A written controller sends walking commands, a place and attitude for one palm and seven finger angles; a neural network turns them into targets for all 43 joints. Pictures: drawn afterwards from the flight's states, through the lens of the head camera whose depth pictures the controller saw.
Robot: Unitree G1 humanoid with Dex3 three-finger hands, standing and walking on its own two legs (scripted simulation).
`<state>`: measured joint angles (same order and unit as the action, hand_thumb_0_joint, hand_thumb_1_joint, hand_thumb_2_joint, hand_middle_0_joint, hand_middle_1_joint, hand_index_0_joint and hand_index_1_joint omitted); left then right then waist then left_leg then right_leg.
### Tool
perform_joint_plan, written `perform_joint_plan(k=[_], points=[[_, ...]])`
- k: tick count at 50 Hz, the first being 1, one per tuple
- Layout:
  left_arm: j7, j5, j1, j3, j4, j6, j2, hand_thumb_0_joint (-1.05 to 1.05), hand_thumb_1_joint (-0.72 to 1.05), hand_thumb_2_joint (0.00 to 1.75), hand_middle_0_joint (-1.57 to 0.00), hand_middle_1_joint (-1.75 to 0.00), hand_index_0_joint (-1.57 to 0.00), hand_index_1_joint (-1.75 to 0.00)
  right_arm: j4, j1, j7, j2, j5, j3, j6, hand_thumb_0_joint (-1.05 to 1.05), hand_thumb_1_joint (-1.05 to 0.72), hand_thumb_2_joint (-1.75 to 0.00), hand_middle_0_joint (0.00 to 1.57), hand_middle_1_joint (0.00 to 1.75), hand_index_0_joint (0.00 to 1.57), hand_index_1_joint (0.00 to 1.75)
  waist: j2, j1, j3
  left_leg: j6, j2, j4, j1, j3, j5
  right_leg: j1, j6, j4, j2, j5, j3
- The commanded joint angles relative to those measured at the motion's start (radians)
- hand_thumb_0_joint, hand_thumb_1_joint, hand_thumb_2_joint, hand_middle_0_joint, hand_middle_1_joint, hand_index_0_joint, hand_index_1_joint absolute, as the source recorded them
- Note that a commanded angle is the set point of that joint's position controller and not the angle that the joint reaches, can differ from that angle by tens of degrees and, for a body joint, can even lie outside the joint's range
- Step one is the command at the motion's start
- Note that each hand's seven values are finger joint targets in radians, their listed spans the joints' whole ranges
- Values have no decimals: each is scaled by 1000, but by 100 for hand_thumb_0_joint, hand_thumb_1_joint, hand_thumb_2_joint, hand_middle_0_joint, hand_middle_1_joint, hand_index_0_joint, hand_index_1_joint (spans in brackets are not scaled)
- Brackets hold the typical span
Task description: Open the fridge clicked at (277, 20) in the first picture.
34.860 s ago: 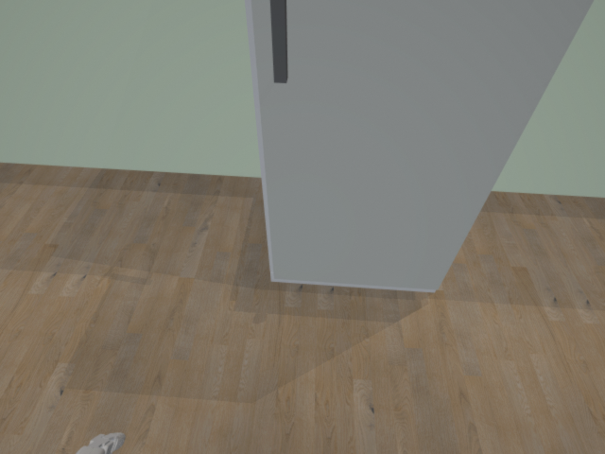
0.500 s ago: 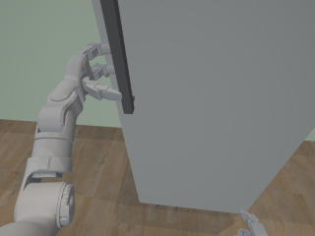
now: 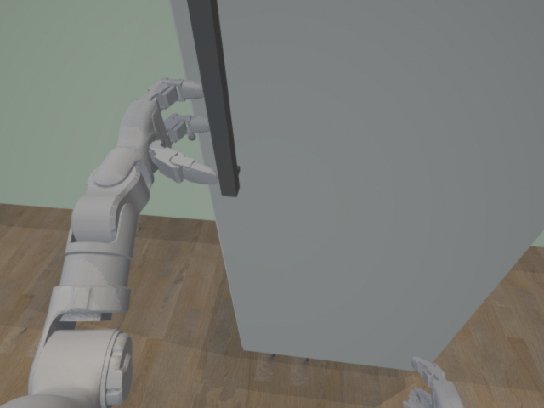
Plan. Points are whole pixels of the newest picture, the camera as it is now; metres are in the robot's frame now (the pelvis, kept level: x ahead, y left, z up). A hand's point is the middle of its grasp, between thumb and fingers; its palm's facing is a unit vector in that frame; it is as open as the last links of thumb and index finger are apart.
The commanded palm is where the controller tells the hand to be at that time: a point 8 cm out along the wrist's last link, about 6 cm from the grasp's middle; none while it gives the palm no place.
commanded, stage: slide the fingers in behind the handle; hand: left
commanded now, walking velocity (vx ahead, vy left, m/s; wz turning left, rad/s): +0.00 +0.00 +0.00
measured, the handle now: (223, 106) +0.44 +0.10 +0.26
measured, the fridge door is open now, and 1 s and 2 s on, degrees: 0 0 0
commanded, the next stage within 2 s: grip the handle and tug to test in 1.42 s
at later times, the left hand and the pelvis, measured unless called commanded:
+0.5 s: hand (208, 136) +0.39 +0.11 +0.24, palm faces -0.08 -1.00 -0.01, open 14.0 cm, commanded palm +0.37 +0.16 +0.24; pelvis +0.00 +0.00 +0.00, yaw +0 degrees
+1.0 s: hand (230, 138) +0.39 +0.08 +0.24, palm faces -0.08 -1.00 -0.01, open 14.0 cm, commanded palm +0.37 +0.14 +0.24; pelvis +0.00 -0.01 +0.00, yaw +0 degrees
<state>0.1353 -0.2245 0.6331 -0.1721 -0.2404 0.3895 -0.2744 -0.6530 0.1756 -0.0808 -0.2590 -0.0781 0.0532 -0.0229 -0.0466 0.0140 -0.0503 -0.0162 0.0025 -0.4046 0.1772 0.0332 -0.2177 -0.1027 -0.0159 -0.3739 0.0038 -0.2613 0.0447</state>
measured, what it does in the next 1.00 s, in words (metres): stands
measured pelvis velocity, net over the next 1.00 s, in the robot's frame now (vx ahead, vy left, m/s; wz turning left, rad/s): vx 0.00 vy -0.01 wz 0.00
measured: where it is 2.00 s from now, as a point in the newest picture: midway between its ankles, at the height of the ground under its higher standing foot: outside the picture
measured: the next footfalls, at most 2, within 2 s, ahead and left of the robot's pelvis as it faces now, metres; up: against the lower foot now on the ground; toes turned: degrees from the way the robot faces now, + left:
none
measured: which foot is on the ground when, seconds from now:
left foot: down 0.00-1.00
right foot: down 0.00-1.00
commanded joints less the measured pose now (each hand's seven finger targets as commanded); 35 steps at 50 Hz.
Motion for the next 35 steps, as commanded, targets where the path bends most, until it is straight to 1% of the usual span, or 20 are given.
perform_joint_plan(k=[1,2,3,5,6,7,8,9,12,15,17,20,22,24,26,27,29,33,34,35], points=[[-22,-8,520,-34,178,-27,-142,0,-50,30,-30,-120,-30,-120,150,-151,-4,-108,0,-32,46,0,-90,-90,20,30,20,30,61,-18,-230,-29,0,11,-179,-33,252,-51,-5,48,21,279,-5],[-31,-1,511,-45,152,-21,-156,0,-50,30,-30,-120,-30,-120,141,-145,-4,-112,3,-33,42,0,-90,-90,20,30,20,30,60,-15,-210,-28,2,15,-179,-33,243,-55,-5,54,19,260,-6],[-38,-1,531,-32,157,-14,-140,0,-50,30,-30,-120,-30,-120,146,-152,-3,-108,3,-30,41,0,-90,-90,20,30,20,30,69,-16,-213,-28,2,20,-168,-37,235,-54,-5,54,18,250,-5],[-56,10,559,-29,173,-11,-128,0,-50,30,-30,-120,-30,-120,149,-154,-2,-103,7,-28,40,0,-90,-90,20,30,20,30,57,-12,-246,-27,-1,14,-182,-37,267,-38,-9,43,19,281,-6],[-63,10,541,-45,171,-11,-137,0,-50,30,-30,-120,-30,-120,152,-155,-1,-101,10,-28,39,0,-90,-90,20,30,20,30,67,-5,-263,-27,-1,11,-186,-37,295,-23,-11,38,19,311,-7],[-67,13,500,-69,155,-14,-169,0,-50,30,-30,-120,-30,-120,151,-154,0,-105,10,-30,32,0,-90,-90,20,30,20,30,60,4,-269,-26,1,13,-194,-32,304,-9,-10,40,17,319,-10],[-67,10,538,-47,171,-20,-144,0,-50,30,-30,-120,-30,-120,153,-154,1,-101,12,-26,28,0,-90,-90,20,30,20,30,58,-3,-274,-25,-2,17,-185,-34,311,1,-11,39,15,333,-10],[-69,10,539,-47,170,-23,-134,0,-50,30,-30,-120,-30,-120,154,-155,1,-96,14,-27,29,0,-90,-90,20,30,20,30,78,-5,-279,-28,-2,11,-190,-30,320,3,-9,38,17,352,-11],[-66,12,498,-64,176,-40,-152,0,-50,30,-30,-120,-30,-120,160,-155,3,-100,15,-31,23,0,-90,-90,20,30,20,30,94,3,-288,-30,-1,12,-191,-25,333,26,-8,37,15,376,-12],[-60,11,513,-35,237,-47,-117,0,-50,30,-30,-120,-30,-120,170,-168,5,-92,13,-28,24,0,-90,-90,20,30,20,30,59,0,-297,-29,-3,5,-204,-22,357,25,-9,32,16,407,-12],[-59,11,490,-36,232,-45,-123,0,-50,30,-30,-120,-30,-120,166,-163,6,-98,12,-32,20,0,-90,-90,20,30,20,30,66,0,-288,-28,-2,7,-203,-23,359,30,-9,33,15,408,-9],[-57,13,500,-6,296,-32,-88,0,-50,30,-30,-120,-30,-120,173,-175,8,-91,10,-32,22,0,-90,-90,20,30,20,30,28,-3,-304,-27,-3,-3,-223,-22,387,24,-11,25,17,433,-9],[-58,10,461,-17,253,-15,-101,0,-50,30,-30,-120,-30,-120,164,-174,7,-99,10,-32,15,0,-90,-90,20,30,20,30,53,-2,-266,-29,-4,2,-206,-22,359,17,-9,35,17,406,-7],[-61,4,470,-25,250,1,-101,0,-50,30,-30,-120,-30,-120,162,-178,5,-96,9,-29,15,0,-90,-90,20,30,20,30,81,-3,-250,-30,-4,8,-186,-22,330,12,-7,40,18,385,-6],[-66,6,507,4,259,10,-73,0,-50,30,-30,-120,-30,-120,161,-186,4,-94,8,-27,15,0,-90,-90,20,30,20,30,71,-11,-245,-30,-5,9,-189,-23,313,-3,-6,42,18,364,-7],[-72,7,491,-5,243,10,-85,0,-50,30,-30,-120,-30,-120,158,-181,4,-98,9,-30,14,0,-90,-90,20,30,20,30,64,-6,-237,-30,-3,10,-196,-26,309,-5,-7,44,17,348,-8],[-82,8,521,4,241,12,-70,0,-50,30,-30,-120,-30,-120,154,-183,3,-94,11,-27,16,0,-90,-90,20,30,20,30,72,-11,-236,-31,-5,11,-188,-26,298,-10,-7,45,18,338,-9],[-95,11,535,-16,249,-5,-91,0,-50,30,-30,-120,-30,-120,153,-179,4,-95,17,-28,15,0,-90,-90,20,30,20,30,82,-6,-267,-31,-6,15,-193,-25,309,16,-7,45,15,356,-13],[-97,13,523,0,246,-6,-66,0,-50,30,-30,-120,-30,-120,158,-183,5,-90,16,-27,15,0,-90,-90,20,30,20,30,83,-4,-272,-32,-8,12,-190,-23,316,23,-7,39,15,368,-13],[-100,15,531,1,242,-7,-64,0,-50,30,-30,-120,-30,-120,156,-182,6,-88,17,-27,15,0,-90,-90,20,30,20,30,70,-5,-275,-32,-9,10,-195,-20,317,19,-6,40,15,374,-14]])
